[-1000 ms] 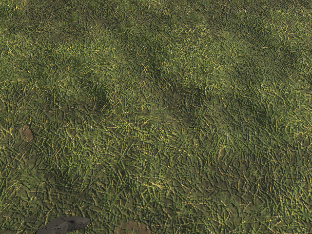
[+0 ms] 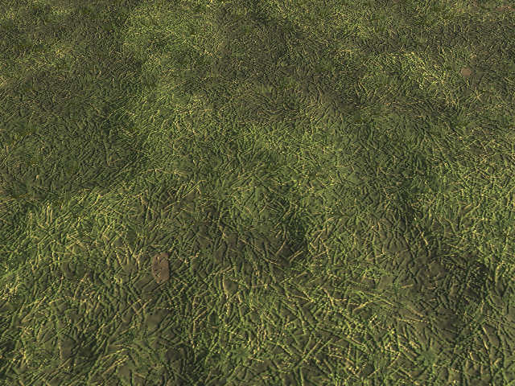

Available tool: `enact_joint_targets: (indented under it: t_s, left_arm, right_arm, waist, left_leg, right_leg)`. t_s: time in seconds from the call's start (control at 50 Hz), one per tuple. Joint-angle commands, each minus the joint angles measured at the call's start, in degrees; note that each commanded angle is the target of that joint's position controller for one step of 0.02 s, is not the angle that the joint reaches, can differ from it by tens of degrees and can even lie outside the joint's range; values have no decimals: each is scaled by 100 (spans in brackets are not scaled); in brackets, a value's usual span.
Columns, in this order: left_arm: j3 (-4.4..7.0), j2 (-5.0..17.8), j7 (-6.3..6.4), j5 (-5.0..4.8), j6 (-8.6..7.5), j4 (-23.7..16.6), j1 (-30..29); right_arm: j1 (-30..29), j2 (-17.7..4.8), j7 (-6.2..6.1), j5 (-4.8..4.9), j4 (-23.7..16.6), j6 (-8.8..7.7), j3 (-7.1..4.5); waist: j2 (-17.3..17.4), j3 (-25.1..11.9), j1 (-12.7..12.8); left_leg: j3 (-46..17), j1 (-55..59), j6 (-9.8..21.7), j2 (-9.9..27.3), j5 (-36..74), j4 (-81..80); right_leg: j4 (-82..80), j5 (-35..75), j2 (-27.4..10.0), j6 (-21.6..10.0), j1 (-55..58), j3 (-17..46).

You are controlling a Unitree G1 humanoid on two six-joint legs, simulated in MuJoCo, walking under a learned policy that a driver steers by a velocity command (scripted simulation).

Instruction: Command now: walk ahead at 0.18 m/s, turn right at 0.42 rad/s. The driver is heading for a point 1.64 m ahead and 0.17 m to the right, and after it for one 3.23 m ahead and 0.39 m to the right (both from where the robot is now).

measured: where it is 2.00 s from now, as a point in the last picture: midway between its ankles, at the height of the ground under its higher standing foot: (343, 313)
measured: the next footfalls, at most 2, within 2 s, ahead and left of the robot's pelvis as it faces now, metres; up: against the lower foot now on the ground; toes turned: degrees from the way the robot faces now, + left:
left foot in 0.44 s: +0.29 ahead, +0.09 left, +0.00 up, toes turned -17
right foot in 0.92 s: +0.48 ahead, -0.20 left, +0.00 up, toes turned -20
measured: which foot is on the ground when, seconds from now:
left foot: down 0.00-0.00, up 0.02-0.42, down 0.44-0.92, up 0.94-1.00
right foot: down 0.00-0.46, up 0.48-0.90, down 0.92-1.00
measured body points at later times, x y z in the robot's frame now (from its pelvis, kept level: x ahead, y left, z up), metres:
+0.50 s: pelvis +0.17 +0.01 +0.00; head +0.19 +0.01 +0.45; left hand +0.21 +0.30 -0.13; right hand +0.30 -0.28 -0.08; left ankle +0.25 +0.10 -0.73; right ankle -0.02 -0.08 -0.70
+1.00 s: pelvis +0.41 -0.09 +0.00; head +0.43 -0.12 +0.45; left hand +0.66 +0.07 -0.10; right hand +0.29 -0.32 -0.15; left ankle +0.29 +0.07 -0.65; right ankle +0.45 -0.19 -0.73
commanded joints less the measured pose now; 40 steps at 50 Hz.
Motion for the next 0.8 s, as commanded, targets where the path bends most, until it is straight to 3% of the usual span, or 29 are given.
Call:
enact_joint_targets:
  t_s: [0.02, 0.04, 0.06, 0.08, 0.1, 0.12, 0.16, 0.24, 0.34, 0.4, 0.42, 0.44, 0.46, 0.48, 0.5, 0.52, 0.54, 0.58, 0.64, 0.7, 0.74, 0.8]
  left_arm:
    - [361, 1438, 25, 5, -91, -130, 1018]
    - [300, 1172, 124, 47, -89, -130, 771]
    - [262, 1049, 156, -7, -135, -165, 466]
    - [282, 1059, 126, -33, -203, -202, 302]
    - [287, 1027, 106, -62, -285, -227, 259]
    - [265, 900, 71, -68, -356, -203, 317]
    - [286, 867, 22, -98, -451, -90, 653]
    - [341, 914, 25, -76, -508, 41, 1139]
    - [408, 1081, 59, -22, -539, 57, 1289]
    - [453, 1201, 74, -10, -561, -91, 877]
    - [469, 1263, 66, -31, -578, -157, 654]
    - [456, 1216, 39, -72, -622, -191, 530]
    - [364, 876, -7, -136, -673, -326, 468]
    - [257, 420, -4, -218, -680, -574, 754]
    - [279, 756, 25, -53, -606, -383, 878]
    - [288, 780, -28, 5, -591, -287, 668]
    - [254, 657, -89, 15, -597, -271, 429]
    - [239, 598, -174, 103, -531, -278, 241]
    - [209, 538, -238, 109, -463, -372, -25]
    - [120, 444, -301, 140, -470, -623, -782]
    - [10, 304, -354, 119, -497, -791, -1325]
    - [-58, 294, -347, 79, -516, -953, -1860]
  right_arm:
    - [-956, -356, 16, -10, -830, -84, -100]
    - [-1066, -609, 73, -61, -842, -173, -168]
    - [-753, -618, 175, -14, -700, -234, -190]
    - [-555, -660, 242, -52, -566, -278, -200]
    - [-479, -689, 291, -150, -461, -295, -222]
    - [-395, -637, 330, -189, -390, -301, -212]
    - [-535, -542, 346, -159, -444, -292, -187]
    - [-1062, -549, 334, -113, -609, -306, -153]
    - [-1608, -551, 385, -50, -861, -420, -84]
    - [-1082, -669, 342, 2, -837, -521, -96]
    - [-603, -724, 283, 15, -710, -566, -125]
    - [90, -918, 196, -26, -525, -643, -198]
    - [1019, -1421, 89, -145, -441, -711, -323]
    - [1389, -1971, 57, -224, -400, -655, -419]
    - [1096, -1607, 79, -197, -348, -606, -363]
    - [719, -1074, 117, -145, -423, -608, -239]
    - [510, -767, 154, -132, -396, -636, -158]
    - [537, -529, 165, -122, -265, -711, -67]
    - [907, -580, 229, -26, 9, -869, -73]
    - [1073, -552, 237, 10, 183, -879, -61]
    - [1095, -546, 251, 21, 269, -853, -51]
    - [1429, -750, 263, 48, 471, -822, -91]
  waist:
    - [-1774, 814, 492]
    - [-973, 1182, 257]
    - [-865, 1069, -41]
    - [-737, 922, -143]
    - [-624, 722, -125]
    - [-558, 489, -107]
    - [-558, 344, 9]
    - [-736, 435, 305]
    - [-888, 493, 500]
    - [-949, 297, 129]
    - [-871, 149, -138]
    - [-563, -206, -484]
    - [294, -959, -880]
    - [1788, -1483, -747]
    - [1122, -892, -442]
    - [393, -242, -323]
    - [124, 96, -265]
    - [521, 186, -186]
    - [570, 99, -126]
    - [480, 258, -174]
    - [502, 335, -233]
    - [487, 379, -346]
  left_leg:
    - [-347, -2673, -268, -424, -1678, 1390]
    - [-954, -2508, -294, 31, -924, 1849]
    - [-1018, -2312, -351, 62, -400, 1886]
    - [-1005, -2198, -414, 87, -98, 1929]
    - [-917, -2137, -457, 67, 124, 2091]
    - [-889, -2054, -487, 75, 266, 2167]
    - [-869, -2191, -544, 103, 425, 2148]
    - [-866, -2367, -717, 157, 501, 1553]
    - [-821, -1819, -704, 38, 240, 567]
    - [-800, -448, -511, -117, 59, -8]
    - [-750, 419, -422, -228, 121, -306]
    - [-865, 1585, -283, -127, 259, -593]
    - [-2030, 2850, -17, 1059, -962, -993]
    - [-4724, 3726, 462, 2452, -2297, -1848]
    - [-5147, 3034, 647, 2464, -2607, -1949]
    - [-4343, 2352, 614, 2201, -2261, -1931]
    - [-3465, 1877, 563, 1858, -1296, -1980]
    - [-2446, 1598, 461, 1385, 98, -2069]
    - [-1880, 1769, 588, 1319, 1706, -2042]
    - [-1454, 1796, 668, 1277, 2124, -2213]
    - [-1083, 1514, 604, 1077, 2255, -2290]
    - [-1181, 1358, 585, 1136, 2600, -2202]
  right_leg:
    - [-3007, -3274, -2255, -1196, 464, 4263]
    - [-3109, -2802, -2070, -1143, 106, 3886]
    - [-2985, -2152, -1747, -965, 77, 3379]
    - [-2892, -1392, -1478, -822, 267, 2925]
    - [-2781, -749, -1264, -786, 495, 2593]
    - [-2673, -272, -1113, -772, 689, 2353]
    - [-2558, 120, -1043, -798, 1001, 2256]
    - [-2467, 432, -1028, -906, 1235, 2348]
    - [-1981, 1352, -1003, -934, 1121, 2470]
    - [-1522, 2231, -986, -665, 550, 2608]
    - [-1198, 2548, -871, -526, 193, 2589]
    - [-386, 2740, -527, -346, -226, 2348]
    - [1243, 1970, -29, -154, -829, 1721]
    - [2656, -870, 814, 5, -2294, 983]
    - [3427, -654, 293, -82, -2653, 1035]
    - [3500, -85, 57, -130, -2616, 1022]
    - [3300, 305, -115, -95, -2473, 951]
    - [3023, 528, -214, 21, -2294, 830]
    - [2851, 709, -117, 123, -2483, 751]
    - [2163, 1169, -245, 253, -2835, 482]
    - [1280, 1640, -326, 294, -2448, 105]
    - [417, 1789, -257, 244, -1695, -189]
